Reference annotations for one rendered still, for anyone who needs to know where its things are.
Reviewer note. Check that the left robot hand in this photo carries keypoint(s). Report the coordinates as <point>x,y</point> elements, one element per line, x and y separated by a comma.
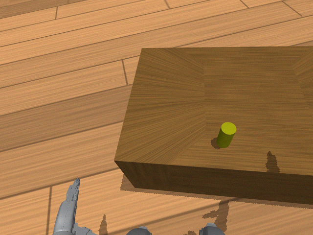
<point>65,220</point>

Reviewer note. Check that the can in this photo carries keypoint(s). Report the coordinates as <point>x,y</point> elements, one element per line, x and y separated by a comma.
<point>226,134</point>

